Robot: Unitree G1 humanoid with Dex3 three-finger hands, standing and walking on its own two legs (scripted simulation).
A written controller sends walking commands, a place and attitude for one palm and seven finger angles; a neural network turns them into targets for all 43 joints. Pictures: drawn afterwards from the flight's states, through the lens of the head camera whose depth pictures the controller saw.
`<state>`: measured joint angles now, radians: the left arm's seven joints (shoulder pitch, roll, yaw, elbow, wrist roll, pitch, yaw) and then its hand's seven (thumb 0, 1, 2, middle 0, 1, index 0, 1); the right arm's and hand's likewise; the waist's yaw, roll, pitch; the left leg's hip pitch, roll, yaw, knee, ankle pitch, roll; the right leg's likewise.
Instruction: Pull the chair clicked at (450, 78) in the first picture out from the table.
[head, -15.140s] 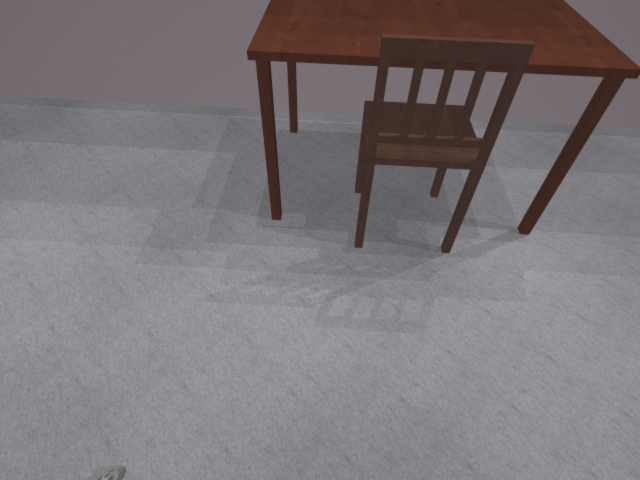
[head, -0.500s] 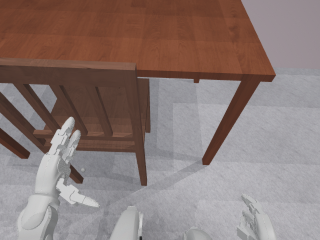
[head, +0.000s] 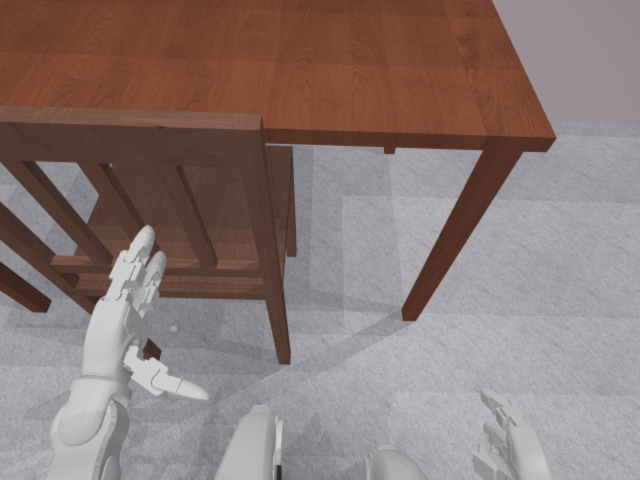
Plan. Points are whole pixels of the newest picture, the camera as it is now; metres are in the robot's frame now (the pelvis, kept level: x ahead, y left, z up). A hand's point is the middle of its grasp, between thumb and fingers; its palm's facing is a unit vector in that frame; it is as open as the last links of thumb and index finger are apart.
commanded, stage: aim the fingers beside a spindle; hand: left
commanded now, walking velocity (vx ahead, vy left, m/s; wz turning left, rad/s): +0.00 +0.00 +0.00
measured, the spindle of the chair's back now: (129, 219) +0.44 +0.30 +0.02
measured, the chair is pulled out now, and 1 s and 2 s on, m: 0.00 0.00 0.00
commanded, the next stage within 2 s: push the fingers through the gap in 1.48 s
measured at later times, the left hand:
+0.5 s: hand (183, 325) +0.29 +0.18 +0.02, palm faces +0.01 -1.00 -0.04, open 16.9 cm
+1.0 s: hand (189, 319) +0.30 +0.18 +0.02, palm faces +0.00 -1.00 -0.04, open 16.9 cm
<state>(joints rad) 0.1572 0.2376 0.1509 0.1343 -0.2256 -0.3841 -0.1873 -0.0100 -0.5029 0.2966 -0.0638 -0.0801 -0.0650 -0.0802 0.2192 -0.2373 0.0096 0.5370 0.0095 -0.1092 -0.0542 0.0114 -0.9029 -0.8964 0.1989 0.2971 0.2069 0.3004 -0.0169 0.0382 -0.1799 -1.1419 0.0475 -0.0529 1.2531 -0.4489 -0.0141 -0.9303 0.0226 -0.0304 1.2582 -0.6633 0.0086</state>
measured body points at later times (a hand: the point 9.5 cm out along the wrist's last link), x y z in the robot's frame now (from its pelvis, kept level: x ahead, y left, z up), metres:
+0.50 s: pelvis -0.01 +0.00 -0.02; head +0.08 +0.02 +0.42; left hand +0.28 +0.24 +0.03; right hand +0.16 -0.24 -0.11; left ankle +0.08 +0.13 -0.62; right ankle -0.03 -0.13 -0.62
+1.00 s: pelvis -0.01 +0.00 -0.01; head +0.08 +0.02 +0.43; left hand +0.29 +0.23 +0.02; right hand +0.16 -0.24 -0.11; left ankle +0.08 +0.13 -0.62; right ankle -0.03 -0.13 -0.62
